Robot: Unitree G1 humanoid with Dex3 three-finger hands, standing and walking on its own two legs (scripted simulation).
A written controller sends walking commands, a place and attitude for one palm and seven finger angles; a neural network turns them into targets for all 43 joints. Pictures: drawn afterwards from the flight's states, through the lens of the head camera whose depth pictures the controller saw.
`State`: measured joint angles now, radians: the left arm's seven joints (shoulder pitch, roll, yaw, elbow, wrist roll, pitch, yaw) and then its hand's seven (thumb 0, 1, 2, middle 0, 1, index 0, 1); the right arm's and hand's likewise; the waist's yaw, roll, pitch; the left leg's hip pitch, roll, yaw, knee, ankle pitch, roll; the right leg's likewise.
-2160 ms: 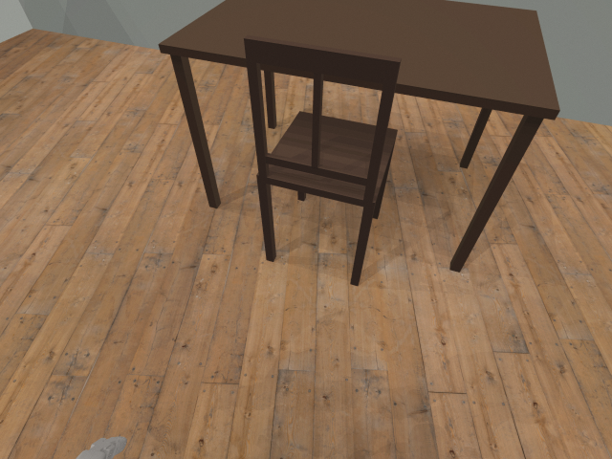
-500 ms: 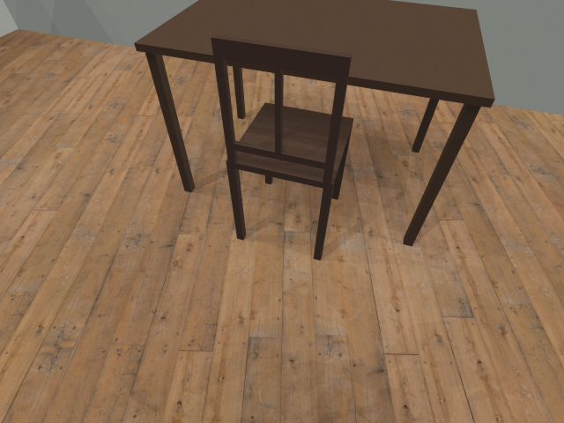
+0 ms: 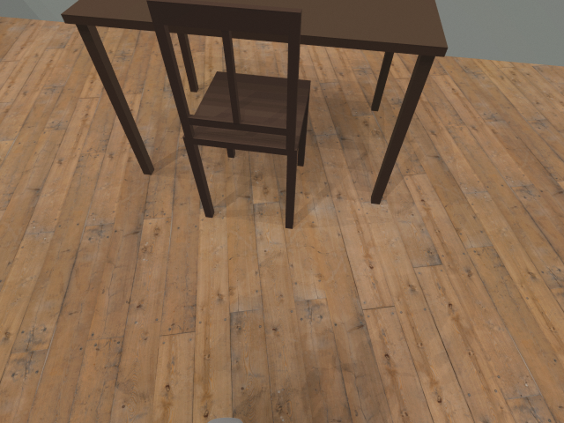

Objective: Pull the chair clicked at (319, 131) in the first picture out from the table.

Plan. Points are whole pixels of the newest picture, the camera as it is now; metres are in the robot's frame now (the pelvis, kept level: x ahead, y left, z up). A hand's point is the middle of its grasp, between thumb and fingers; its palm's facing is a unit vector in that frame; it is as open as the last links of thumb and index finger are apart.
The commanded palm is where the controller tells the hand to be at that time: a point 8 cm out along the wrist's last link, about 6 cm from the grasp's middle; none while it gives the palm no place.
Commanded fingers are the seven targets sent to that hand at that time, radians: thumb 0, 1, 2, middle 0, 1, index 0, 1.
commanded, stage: turn to face it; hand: left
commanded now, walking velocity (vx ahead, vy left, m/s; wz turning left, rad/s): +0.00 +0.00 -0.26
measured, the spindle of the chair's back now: (232, 80) +0.97 +0.21 -0.08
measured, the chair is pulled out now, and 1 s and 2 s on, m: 0.00 0.00 0.00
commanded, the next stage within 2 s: take the last steps up to it in 0.02 s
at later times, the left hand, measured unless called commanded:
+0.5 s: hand out of the picture +0.11 +0.19 -0.16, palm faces -0.15 -0.97 -0.20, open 7.4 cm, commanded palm none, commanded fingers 0.00 0.90 0.90 -0.20 -0.30 -0.20 -0.30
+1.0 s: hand out of the picture +0.12 +0.24 -0.19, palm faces +0.02 -0.99 -0.14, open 7.4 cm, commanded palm none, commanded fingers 0.00 0.90 0.90 -0.20 -0.30 -0.20 -0.30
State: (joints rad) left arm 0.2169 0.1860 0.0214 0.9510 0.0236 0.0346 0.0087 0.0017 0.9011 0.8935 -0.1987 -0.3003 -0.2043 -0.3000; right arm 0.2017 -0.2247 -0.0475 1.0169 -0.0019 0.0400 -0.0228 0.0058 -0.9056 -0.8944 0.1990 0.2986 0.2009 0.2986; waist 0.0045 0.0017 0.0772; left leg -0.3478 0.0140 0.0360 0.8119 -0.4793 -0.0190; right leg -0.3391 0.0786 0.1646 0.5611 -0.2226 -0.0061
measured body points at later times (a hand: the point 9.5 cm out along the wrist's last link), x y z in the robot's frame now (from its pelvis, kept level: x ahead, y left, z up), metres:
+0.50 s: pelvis +0.03 +0.01 +0.00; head +0.04 +0.00 +0.45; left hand +0.12 +0.24 -0.14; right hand -0.07 -0.20 -0.16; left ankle -0.02 +0.13 -0.73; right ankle +0.01 -0.10 -0.74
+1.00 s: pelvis +0.20 +0.07 -0.02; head +0.24 +0.09 +0.43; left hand +0.12 +0.29 -0.18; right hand +0.29 -0.18 -0.14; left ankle +0.29 +0.15 -0.73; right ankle +0.04 -0.08 -0.67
